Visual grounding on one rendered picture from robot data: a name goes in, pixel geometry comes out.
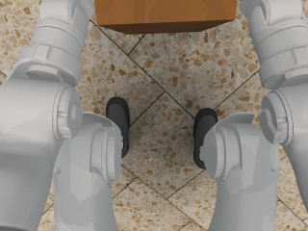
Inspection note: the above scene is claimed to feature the robot left forearm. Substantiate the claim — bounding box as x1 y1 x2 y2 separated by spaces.
0 0 95 89

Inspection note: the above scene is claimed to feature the carton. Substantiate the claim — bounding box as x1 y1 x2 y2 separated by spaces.
94 0 238 35

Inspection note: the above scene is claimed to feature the right robot thigh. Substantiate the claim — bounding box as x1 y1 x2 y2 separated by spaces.
207 122 278 231

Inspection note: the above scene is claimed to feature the left robot upper arm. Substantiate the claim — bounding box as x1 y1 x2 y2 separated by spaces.
0 76 83 231

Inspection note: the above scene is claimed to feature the right robot foot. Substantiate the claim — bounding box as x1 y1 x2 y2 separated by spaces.
192 108 218 169

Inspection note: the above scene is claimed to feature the robot right forearm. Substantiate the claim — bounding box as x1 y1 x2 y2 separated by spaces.
239 0 308 90

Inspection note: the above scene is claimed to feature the right robot upper arm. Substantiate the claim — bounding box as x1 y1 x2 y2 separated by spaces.
259 83 308 213

